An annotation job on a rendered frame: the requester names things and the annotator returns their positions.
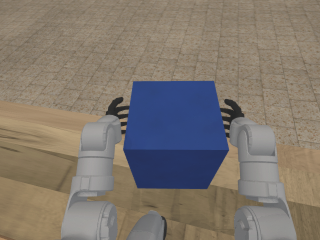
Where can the robot right hand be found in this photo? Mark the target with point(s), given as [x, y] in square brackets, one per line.
[235, 113]

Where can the carton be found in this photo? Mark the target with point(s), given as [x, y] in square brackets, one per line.
[175, 136]

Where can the right robot upper arm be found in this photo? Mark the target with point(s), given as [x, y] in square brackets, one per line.
[262, 223]

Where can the robot left thigh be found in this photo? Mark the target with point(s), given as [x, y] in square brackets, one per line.
[148, 227]

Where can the robot left forearm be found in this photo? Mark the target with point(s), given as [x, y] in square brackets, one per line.
[95, 160]

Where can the robot left shin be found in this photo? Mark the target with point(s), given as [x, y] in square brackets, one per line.
[154, 213]

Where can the left robot upper arm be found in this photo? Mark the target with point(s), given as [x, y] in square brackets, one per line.
[90, 220]

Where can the robot left hand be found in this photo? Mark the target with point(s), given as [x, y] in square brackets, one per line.
[113, 110]

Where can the robot right forearm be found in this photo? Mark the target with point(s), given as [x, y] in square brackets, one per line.
[257, 156]

